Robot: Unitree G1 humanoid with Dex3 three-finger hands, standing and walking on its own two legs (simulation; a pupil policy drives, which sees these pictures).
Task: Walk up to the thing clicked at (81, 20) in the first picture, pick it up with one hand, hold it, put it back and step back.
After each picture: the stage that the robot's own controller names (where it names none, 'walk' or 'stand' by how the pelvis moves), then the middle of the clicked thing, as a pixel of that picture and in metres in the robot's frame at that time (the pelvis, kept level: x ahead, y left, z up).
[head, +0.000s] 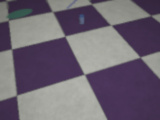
stand; (81, 19) +2.00 +0.02 -0.72
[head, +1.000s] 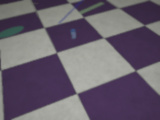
walk; (73, 33) +1.84 +0.26 -0.71
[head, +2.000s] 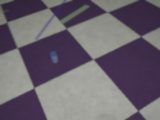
walk; (54, 57) +1.21 +0.41 -0.72
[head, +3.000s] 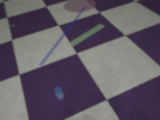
walk; (59, 93) +0.79 +0.31 -0.72
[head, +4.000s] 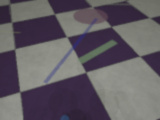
walk; out of the picture +0.54 +0.19 -0.71
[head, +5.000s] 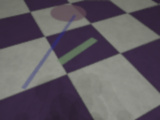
stand; out of the picture +0.45 +0.26 -0.71
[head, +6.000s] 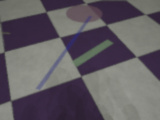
stand; out of the picture +0.42 +0.19 -0.72
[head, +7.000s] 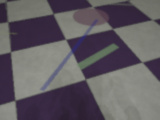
stand; out of the picture +0.42 +0.16 -0.72
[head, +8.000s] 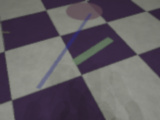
stand; out of the picture +0.42 +0.19 -0.72
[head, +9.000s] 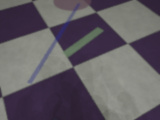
stand; out of the picture +0.41 +0.22 -0.71
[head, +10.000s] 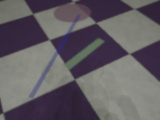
stand; out of the picture +0.34 +0.21 -0.71
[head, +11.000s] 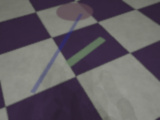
stand; out of the picture +0.39 +0.20 -0.72
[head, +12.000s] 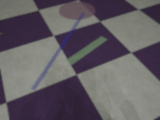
stand; out of the picture +0.41 +0.21 -0.72
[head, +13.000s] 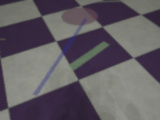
stand; out of the picture +0.39 +0.22 -0.72
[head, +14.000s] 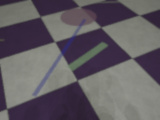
stand; out of the picture +0.39 +0.22 -0.72
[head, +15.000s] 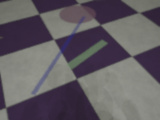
go down; out of the picture +0.38 +0.22 -0.72
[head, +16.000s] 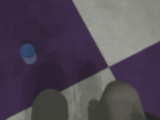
go down; (28, 54) +0.51 +0.19 -0.35
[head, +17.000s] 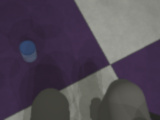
approach; (28, 51) +0.52 +0.18 -0.33
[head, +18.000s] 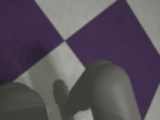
close in; out of the picture +0.52 +0.23 -0.25
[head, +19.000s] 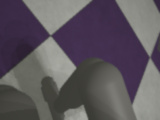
close; out of the picture +0.51 +0.24 -0.26
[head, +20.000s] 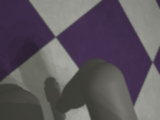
lift; out of the picture +0.48 +0.22 -0.26
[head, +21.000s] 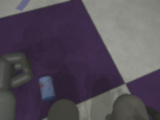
lift; (47, 88) +0.40 +0.18 -0.42
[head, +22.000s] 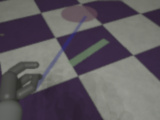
close; out of the picture +0.30 +0.29 -0.70
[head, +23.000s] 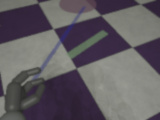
stand; out of the picture +0.27 +0.38 -0.70
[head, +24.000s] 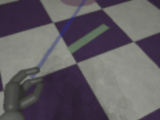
hold; out of the picture +0.25 +0.48 -0.69
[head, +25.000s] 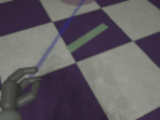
stand; out of the picture +0.22 +0.57 -0.69
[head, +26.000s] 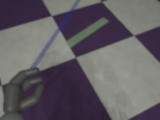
stand; out of the picture +0.20 +0.66 -0.67
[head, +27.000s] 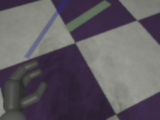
stand; out of the picture +0.19 +0.74 -0.62
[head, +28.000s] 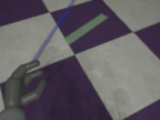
stand; out of the picture +0.15 +0.81 -0.66
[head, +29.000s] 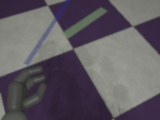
stand; out of the picture +0.14 +0.88 -0.65
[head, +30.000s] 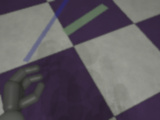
stand; out of the picture +0.13 +0.93 -0.63
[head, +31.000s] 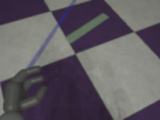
close; out of the picture +0.11 +0.96 -0.66
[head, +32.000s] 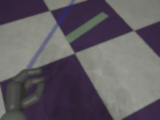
stand; out of the picture +0.10 +1.00 -0.66
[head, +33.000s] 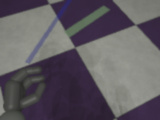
stand; out of the picture +0.11 +1.02 -0.63
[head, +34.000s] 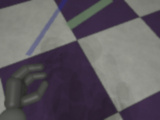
close; out of the picture +0.11 +1.04 -0.61
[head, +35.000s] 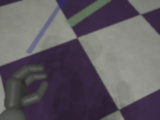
close; out of the picture +0.11 +1.05 -0.60
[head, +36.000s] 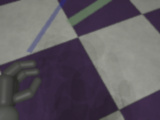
close; out of the picture +0.12 +1.06 -0.60
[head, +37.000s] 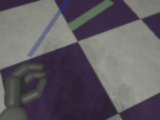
close; out of the picture +0.11 +1.06 -0.61
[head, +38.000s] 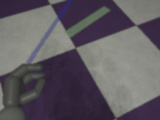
close; out of the picture +0.10 +1.07 -0.64
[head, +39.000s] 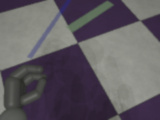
close; out of the picture +0.11 +1.07 -0.62
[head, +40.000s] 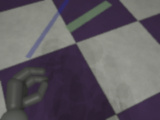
close; out of the picture +0.11 +1.08 -0.62
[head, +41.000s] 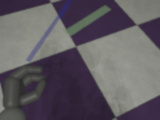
close; out of the picture +0.10 +1.08 -0.63
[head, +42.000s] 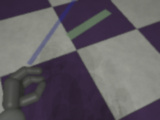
close; out of the picture +0.10 +1.09 -0.64
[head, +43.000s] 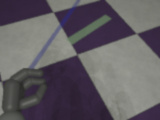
close; out of the picture +0.09 +1.09 -0.65
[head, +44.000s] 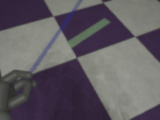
close; out of the picture +0.09 +1.11 -0.67
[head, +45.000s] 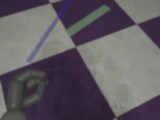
close; out of the picture +0.09 +1.11 -0.64
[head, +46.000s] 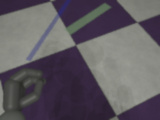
close; out of the picture +0.09 +1.12 -0.63
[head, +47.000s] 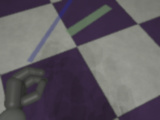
close; out of the picture +0.08 +1.13 -0.63
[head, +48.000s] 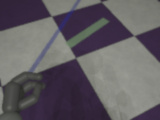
close; out of the picture +0.06 +1.14 -0.67
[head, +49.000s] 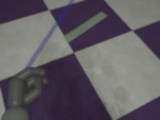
close; out of the picture +0.07 +1.15 -0.67
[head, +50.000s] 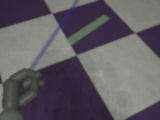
close; out of the picture +0.06 +1.16 -0.66
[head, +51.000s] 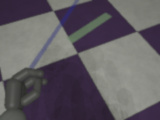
close; out of the picture +0.07 +1.17 -0.66
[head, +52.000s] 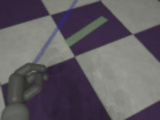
close; out of the picture +0.05 +1.18 -0.68
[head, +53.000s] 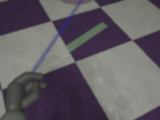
close; out of the picture +0.05 +1.19 -0.68
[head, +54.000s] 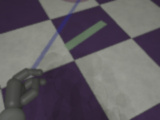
close; out of the picture +0.05 +1.20 -0.68
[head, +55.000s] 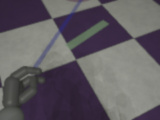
close; out of the picture +0.05 +1.21 -0.68
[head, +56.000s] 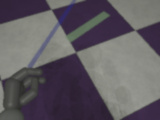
close; out of the picture +0.04 +1.22 -0.67
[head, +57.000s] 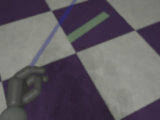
close; out of the picture +0.05 +1.23 -0.66
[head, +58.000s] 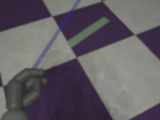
close; out of the picture +0.03 +1.25 -0.67
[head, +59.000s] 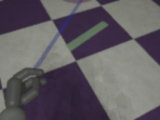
close; out of the picture +0.03 +1.26 -0.68
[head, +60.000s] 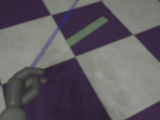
close; out of the picture +0.03 +1.27 -0.68
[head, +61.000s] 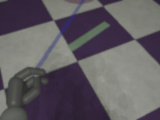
close; out of the picture +0.03 +1.28 -0.68
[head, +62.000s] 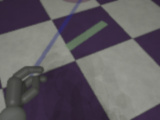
close; out of the picture +0.02 +1.30 -0.69
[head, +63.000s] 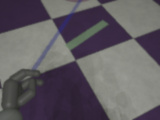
close; out of the picture +0.02 +1.31 -0.68
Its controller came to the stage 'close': yes
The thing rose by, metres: 0.01
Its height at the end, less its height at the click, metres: -0.02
